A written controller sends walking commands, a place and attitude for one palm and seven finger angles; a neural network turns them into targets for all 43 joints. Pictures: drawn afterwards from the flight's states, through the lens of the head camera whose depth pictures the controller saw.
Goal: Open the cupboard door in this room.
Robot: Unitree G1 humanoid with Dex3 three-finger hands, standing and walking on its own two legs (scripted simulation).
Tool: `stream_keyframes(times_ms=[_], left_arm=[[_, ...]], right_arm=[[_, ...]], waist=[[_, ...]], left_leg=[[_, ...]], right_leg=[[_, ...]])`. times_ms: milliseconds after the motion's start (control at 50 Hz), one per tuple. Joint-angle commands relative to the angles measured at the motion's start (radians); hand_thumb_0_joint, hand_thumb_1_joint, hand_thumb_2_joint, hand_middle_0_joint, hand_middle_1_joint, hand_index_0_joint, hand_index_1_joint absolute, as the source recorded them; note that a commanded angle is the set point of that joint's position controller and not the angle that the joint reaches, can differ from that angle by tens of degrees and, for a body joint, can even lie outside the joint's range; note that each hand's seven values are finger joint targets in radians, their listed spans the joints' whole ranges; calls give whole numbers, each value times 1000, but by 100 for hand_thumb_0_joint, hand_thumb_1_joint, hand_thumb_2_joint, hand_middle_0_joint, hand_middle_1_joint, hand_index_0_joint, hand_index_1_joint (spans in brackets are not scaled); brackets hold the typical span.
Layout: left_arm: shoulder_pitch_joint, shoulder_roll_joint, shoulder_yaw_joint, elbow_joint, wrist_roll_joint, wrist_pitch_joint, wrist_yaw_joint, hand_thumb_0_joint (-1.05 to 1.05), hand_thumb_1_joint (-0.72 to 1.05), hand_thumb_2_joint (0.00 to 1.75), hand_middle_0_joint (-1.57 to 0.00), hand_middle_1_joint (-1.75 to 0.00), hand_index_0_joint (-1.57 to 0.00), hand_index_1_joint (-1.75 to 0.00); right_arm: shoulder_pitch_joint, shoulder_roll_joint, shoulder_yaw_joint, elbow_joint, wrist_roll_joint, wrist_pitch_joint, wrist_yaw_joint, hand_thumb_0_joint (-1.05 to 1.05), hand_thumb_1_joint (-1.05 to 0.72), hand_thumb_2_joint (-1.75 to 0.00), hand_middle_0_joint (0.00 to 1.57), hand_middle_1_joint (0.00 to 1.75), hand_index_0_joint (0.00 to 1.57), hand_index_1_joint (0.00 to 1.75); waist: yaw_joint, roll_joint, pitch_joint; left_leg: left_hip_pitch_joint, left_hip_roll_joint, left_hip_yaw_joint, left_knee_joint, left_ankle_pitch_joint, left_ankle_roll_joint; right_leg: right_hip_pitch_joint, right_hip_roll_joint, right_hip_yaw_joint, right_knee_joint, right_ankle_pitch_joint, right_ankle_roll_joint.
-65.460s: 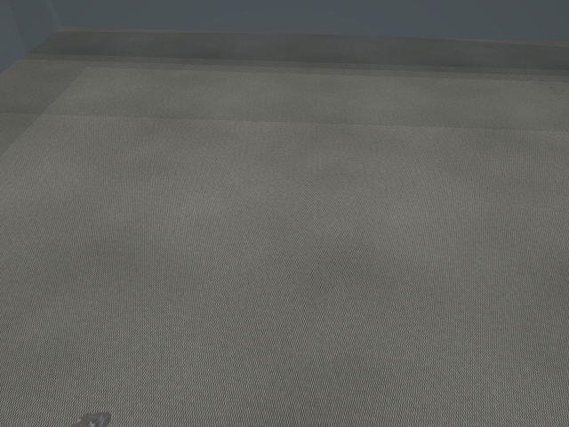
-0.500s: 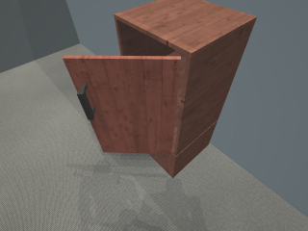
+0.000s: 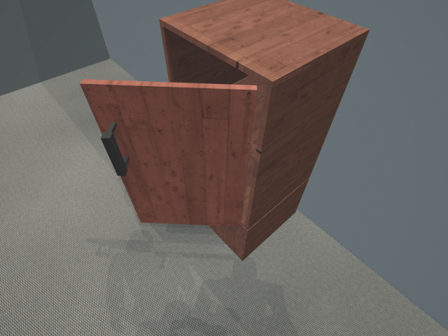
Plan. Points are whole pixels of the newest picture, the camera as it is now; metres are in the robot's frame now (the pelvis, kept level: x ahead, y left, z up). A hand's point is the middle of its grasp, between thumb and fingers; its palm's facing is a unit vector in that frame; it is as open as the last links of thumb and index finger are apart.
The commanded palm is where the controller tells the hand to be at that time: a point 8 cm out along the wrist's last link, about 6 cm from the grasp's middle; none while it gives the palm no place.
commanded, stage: come to a stop and stand still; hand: left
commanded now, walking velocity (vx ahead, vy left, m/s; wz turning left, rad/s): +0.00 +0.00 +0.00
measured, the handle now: (117, 149) +0.53 +0.31 -0.02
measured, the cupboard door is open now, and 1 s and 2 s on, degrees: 46 46 46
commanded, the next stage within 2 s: look again from close up in 0.08 s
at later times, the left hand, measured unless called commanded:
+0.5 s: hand out of the picture +0.02 +0.20 -0.17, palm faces +0.01 -0.97 -0.23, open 7.4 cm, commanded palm none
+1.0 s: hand out of the picture +0.02 +0.22 -0.17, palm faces +0.03 -0.97 -0.26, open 7.4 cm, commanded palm none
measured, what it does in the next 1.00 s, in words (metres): stands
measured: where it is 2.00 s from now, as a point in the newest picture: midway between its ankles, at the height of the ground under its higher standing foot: outside the picture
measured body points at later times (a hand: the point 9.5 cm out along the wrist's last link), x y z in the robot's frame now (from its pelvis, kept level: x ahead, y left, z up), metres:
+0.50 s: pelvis +0.00 +0.01 +0.00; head +0.01 +0.01 +0.45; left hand +0.02 +0.25 -0.15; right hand +0.02 -0.23 -0.15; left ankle -0.04 +0.11 -0.74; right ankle -0.04 -0.08 -0.74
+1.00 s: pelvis -0.01 +0.02 +0.00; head +0.01 +0.02 +0.45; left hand +0.02 +0.27 -0.15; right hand +0.03 -0.23 -0.15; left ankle -0.03 +0.11 -0.74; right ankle -0.04 -0.08 -0.74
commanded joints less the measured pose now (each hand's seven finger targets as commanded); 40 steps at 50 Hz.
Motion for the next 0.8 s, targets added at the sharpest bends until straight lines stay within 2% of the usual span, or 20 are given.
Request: stream_keyframes(times_ms=[0, 220, 400, 560, 620, 700, 720, 760, 780], left_arm=[[47, 129, 22, -31, 3, -14, 3, 0, 90, 90, -20, -30, -20, -30], [28, 148, 26, -39, 5, -14, 1, 0, 90, 90, -20, -30, -20, -30], [15, 157, 24, -34, 3, -12, -5, 0, 90, 90, -20, -30, -20, -30], [13, 165, 25, -32, 4, -13, -5, 0, 90, 90, -20, -30, -20, -30], [12, 164, 23, -29, 5, -13, -5, 0, 90, 90, -20, -30, -20, -30], [7, 165, 22, -28, 4, -11, -7, 0, 90, 90, -20, -30, -20, -30], [12, 165, 23, -30, 6, -12, -6, 0, 90, 90, -20, -30, -20, -30], [6, 169, 24, -28, 4, -13, -6, 0, 90, 90, -20, -30, -20, -30], [0, 192, 28, -34, 4, -16, -7, 0, 90, 90, -20, -30, -20, -30]], right_arm=[[40, -118, -25, -31, 4, -13, -11, 0, -90, -90, 20, 30, 20, 30], [23, -133, -28, -32, 4, -13, -10, 0, -90, -90, 20, 30, 20, 30], [13, -151, -26, -33, 2, -15, -9, 0, -90, -90, 20, 30, 20, 30], [10, -159, -26, -29, 4, -19, -9, 0, -90, -90, 20, 30, 20, 30], [5, -159, -27, -28, 4, -17, -9, 0, -90, -90, 20, 30, 20, 30], [3, -165, -27, -27, 3, -18, -8, 0, -90, -90, 20, 30, 20, 30], [1, -162, -28, -27, 3, -18, -8, 0, -90, -90, 20, 30, 20, 30], [2, -170, -28, -28, 3, -19, -9, 0, -90, -90, 20, 30, 20, 30], [-6, -194, -34, -33, 4, -20, -8, 0, -90, -90, 20, 30, 20, 30]], waist=[[-1, -2, -9], [1, -3, -2], [1, 7, -10], [2, 2, -30], [2, -11, -4], [1, 0, -8], [2, -4, -15], [0, -9, -21], [4, 9, -23]], left_leg=[[9, 104, -95, -52, 236, 20], [21, 108, -97, -64, 244, 22], [27, 112, -108, -87, 230, 23], [39, 116, -112, -87, 268, 26], [31, 115, -112, -89, 257, 26], [31, 116, -119, -102, 238, 28], [41, 116, -115, -94, 263, 29], [38, 117, -119, -98, 260, 27], [38, 114, -118, -93, 266, 29]], right_leg=[[-16, -170, 140, -55, 423, 9], [-22, -166, 144, -69, 410, 14], [-27, -166, 142, -80, 338, 11], [-16, -168, 138, -76, 361, 11], [-27, -169, 138, -82, 364, 13], [-33, -168, 139, -88, 311, 12], [-28, -168, 137, -85, 342, 14], [-23, -170, 138, -84, 343, 13], [-20, -177, 147, -83, 360, 8]])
